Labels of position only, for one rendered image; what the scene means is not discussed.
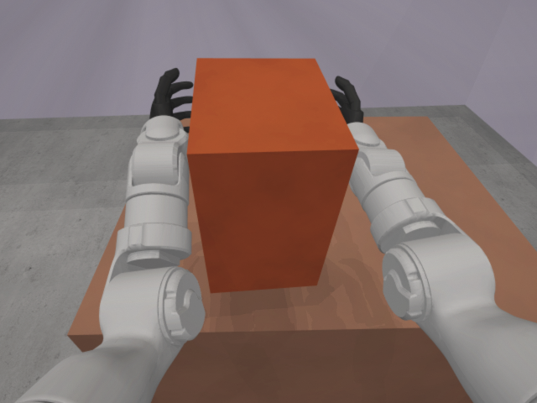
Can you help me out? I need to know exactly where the pedestal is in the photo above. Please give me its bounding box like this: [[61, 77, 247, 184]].
[[67, 117, 537, 403]]

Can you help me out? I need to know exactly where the right robot hand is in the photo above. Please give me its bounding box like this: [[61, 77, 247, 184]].
[[330, 76, 363, 124]]

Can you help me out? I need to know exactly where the left robot forearm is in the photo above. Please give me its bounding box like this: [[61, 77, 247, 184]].
[[99, 115, 192, 330]]

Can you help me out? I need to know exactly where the left robot hand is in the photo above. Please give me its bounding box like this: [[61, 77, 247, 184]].
[[149, 68, 193, 133]]

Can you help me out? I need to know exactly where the right robot upper arm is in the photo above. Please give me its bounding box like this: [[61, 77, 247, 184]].
[[382, 233, 537, 403]]

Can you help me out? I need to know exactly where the right robot forearm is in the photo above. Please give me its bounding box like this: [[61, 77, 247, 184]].
[[347, 122, 495, 295]]

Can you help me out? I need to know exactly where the carton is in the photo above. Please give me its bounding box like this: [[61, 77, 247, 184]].
[[187, 58, 359, 293]]

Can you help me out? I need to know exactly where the left robot upper arm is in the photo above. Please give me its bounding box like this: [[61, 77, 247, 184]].
[[14, 266, 206, 403]]

